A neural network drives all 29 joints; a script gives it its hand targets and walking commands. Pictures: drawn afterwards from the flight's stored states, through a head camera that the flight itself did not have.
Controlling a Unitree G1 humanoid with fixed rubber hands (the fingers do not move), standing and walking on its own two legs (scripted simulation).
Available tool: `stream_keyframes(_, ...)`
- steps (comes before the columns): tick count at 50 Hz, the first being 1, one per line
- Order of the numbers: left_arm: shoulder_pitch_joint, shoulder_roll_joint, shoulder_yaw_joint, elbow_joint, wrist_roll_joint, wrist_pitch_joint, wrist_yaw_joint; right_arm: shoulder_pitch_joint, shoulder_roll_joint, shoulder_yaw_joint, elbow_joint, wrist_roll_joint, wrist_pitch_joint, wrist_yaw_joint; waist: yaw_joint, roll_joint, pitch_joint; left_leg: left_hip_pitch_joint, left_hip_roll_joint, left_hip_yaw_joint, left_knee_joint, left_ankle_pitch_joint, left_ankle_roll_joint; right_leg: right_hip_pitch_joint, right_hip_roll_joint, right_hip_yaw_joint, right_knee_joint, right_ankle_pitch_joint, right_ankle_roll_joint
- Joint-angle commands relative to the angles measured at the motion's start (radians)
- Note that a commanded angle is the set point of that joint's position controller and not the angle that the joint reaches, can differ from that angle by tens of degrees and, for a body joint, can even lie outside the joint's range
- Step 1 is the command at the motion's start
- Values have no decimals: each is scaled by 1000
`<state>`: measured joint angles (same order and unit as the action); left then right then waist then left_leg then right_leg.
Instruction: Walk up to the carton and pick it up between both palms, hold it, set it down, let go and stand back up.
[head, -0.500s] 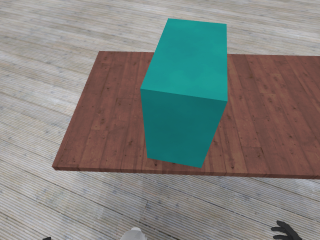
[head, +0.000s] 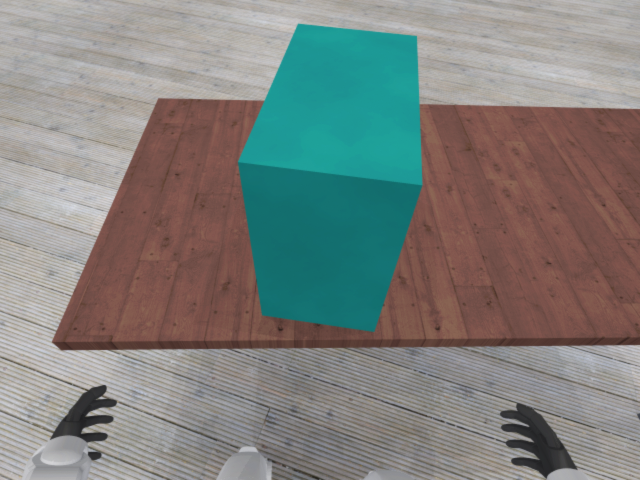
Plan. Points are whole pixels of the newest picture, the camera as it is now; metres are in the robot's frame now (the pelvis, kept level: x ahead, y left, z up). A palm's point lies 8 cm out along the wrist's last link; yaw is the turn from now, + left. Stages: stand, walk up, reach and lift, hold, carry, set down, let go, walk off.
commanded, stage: reach and lift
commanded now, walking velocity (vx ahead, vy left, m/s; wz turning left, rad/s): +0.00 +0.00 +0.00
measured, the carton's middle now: (336, 180) +0.49 -0.01 +0.10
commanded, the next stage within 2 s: none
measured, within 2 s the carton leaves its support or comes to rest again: neither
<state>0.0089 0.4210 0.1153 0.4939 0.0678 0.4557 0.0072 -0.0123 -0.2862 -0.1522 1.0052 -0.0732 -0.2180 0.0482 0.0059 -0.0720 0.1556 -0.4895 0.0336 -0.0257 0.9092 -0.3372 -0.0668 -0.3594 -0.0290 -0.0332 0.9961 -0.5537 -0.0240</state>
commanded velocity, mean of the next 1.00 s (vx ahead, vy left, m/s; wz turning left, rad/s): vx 0.00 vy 0.00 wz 0.00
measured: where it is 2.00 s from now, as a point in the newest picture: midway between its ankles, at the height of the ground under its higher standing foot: outside the picture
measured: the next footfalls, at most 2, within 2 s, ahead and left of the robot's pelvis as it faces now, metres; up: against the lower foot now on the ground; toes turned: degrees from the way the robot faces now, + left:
none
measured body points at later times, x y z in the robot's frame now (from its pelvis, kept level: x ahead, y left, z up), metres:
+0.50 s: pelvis +0.04 -0.01 +0.05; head +0.05 +0.00 +0.50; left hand +0.22 +0.29 +0.00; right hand +0.20 -0.25 -0.03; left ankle +0.09 +0.16 -0.68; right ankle +0.00 -0.10 -0.68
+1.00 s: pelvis +0.06 +0.02 +0.06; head +0.04 +0.03 +0.51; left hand +0.25 +0.26 +0.04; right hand +0.22 -0.20 +0.04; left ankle +0.09 +0.16 -0.68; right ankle +0.00 -0.10 -0.68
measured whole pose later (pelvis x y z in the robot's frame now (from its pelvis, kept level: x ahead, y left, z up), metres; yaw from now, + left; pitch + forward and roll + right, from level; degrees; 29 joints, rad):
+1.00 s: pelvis +0.06 +0.02 +0.06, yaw -5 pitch -7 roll +1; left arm 0.33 0.27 0.05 0.08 -0.05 0.27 -0.04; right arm 0.36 -0.12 -0.01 0.25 0.07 -0.06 -0.11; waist 0.05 -0.04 0.09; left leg -0.05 0.04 0.07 0.33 -0.15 -0.03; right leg 0.06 -0.03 0.03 0.35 -0.29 0.01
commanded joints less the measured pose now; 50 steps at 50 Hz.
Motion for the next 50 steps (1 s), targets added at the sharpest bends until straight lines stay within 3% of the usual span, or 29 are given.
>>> stream_keyframes(1,90,180,58,-129,29,66,-12,51,-250,-47,-139,27,8,-40,20,94,-208,394,-20,75,-269,111,59,-28,4,-24,-429,433,-4)
stream_keyframes(2,104,188,91,-121,44,65,-14,62,-244,-19,-158,19,20,-46,42,69,-164,354,-31,84,-292,114,72,0,-6,-4,-440,440,9)
stream_keyframes(3,87,177,81,-120,43,63,-14,38,-227,-2,-188,12,31,-56,41,50,-113,329,-40,94,-313,104,78,21,-18,12,-468,433,19)
stream_keyframes(4,67,184,85,-141,42,53,-11,32,-213,11,-211,17,32,-67,34,81,-92,314,-50,108,-338,133,78,64,-26,26,-489,487,26)
stream_keyframes(5,79,186,106,-150,53,44,-5,43,-202,39,-242,24,36,-72,41,68,-75,304,-53,113,-355,150,74,96,-34,36,-499,535,35)
stream_keyframes(6,55,173,92,-185,45,26,-2,41,-180,47,-253,29,33,-72,29,128,-79,329,-55,119,-379,159,69,106,-34,27,-509,558,35)
stream_keyframes(9,41,134,68,-224,7,-11,4,79,-130,82,-329,52,22,-75,21,107,-116,397,-58,120,-416,186,59,89,-39,39,-544,640,52)
stream_keyframes(14,53,127,80,-272,-27,-80,2,166,-67,95,-428,79,21,-87,17,85,-178,456,-61,132,-454,197,58,104,-36,66,-589,618,61)
stream_keyframes(17,86,132,95,-284,-41,-111,-18,222,-43,99,-440,67,23,-108,5,40,-178,478,-56,131,-474,212,64,118,-28,54,-598,620,74)
stream_keyframes(19,107,123,78,-298,-52,-125,-30,229,-44,89,-455,69,19,-117,-4,53,-194,502,-61,128,-485,243,67,120,-14,32,-601,662,75)
stream_keyframes(20,120,109,69,-310,-56,-132,-34,225,-38,93,-462,71,11,-119,11,47,-200,524,-59,131,-491,273,65,128,-7,23,-605,709,71)
stream_keyframes(28,163,52,30,-311,-73,-168,-61,221,-37,82,-525,68,-3,-144,16,24,-164,640,-52,134,-527,368,55,87,38,-26,-653,647,66)
stream_keyframes(29,170,48,33,-323,-83,-176,-60,212,-26,87,-555,66,5,-147,33,12,-134,621,-53,140,-535,351,57,89,29,-16,-662,628,65)
stream_keyframes(30,169,51,24,-326,-87,-177,-63,205,-22,74,-577,70,15,-148,25,9,-130,636,-57,143,-548,355,55,94,37,-25,-678,619,66)
stream_keyframes(31,170,51,33,-334,-88,-186,-65,211,-12,89,-613,81,15,-151,39,8,-139,636,-55,144,-553,366,56,112,37,-17,-681,653,65)
stream_keyframes(32,169,43,25,-368,-87,-196,-58,223,-10,86,-631,79,19,-148,27,21,-145,640,-53,144,-559,383,50,109,43,-19,-684,645,63)
stream_keyframes(34,186,33,37,-369,-85,-204,-56,245,19,121,-663,96,35,-149,48,30,-123,628,-57,142,-566,372,51,110,39,-3,-702,617,56)
stream_keyframes(36,203,22,36,-403,-72,-202,-53,278,19,115,-677,101,60,-149,38,51,-103,649,-55,143,-576,375,47,110,42,-7,-716,587,52)
stream_keyframes(37,190,12,21,-426,-73,-197,-47,272,25,109,-658,119,73,-145,30,115,-93,643,-53,139,-581,382,34,113,46,-1,-723,565,38)
stream_keyframes(38,202,1,16,-455,-79,-200,-45,268,31,109,-713,121,80,-144,40,104,-92,645,-55,138,-587,390,36,116,47,-2,-731,562,38)
stream_keyframes(39,197,-3,12,-480,-84,-198,-42,261,42,103,-715,126,93,-148,28,130,-95,640,-56,137,-588,384,31,116,49,-1,-737,545,36)
stream_keyframes(42,206,-11,3,-534,-95,-207,-35,295,62,108,-806,136,102,-151,41,143,-99,637,-56,137,-583,391,32,118,45,9,-740,566,36)
stream_keyframes(44,252,-29,-12,-545,-103,-208,-34,322,73,114,-845,140,118,-150,33,158,-93,649,-56,134,-593,391,30,121,44,15,-753,563,32)
stream_keyframes(47,266,-26,-10,-567,-112,-219,-45,379,75,119,-920,137,141,-161,38,125,-72,642,-50,131,-592,392,34,134,39,20,-761,579,42)
stream_keyframes(50,293,-39,-35,-630,-143,-231,-39,405,94,107,-976,150,156,-163,39,134,-101,647,-48,134,-598,390,26,134,47,18,-782,497,33)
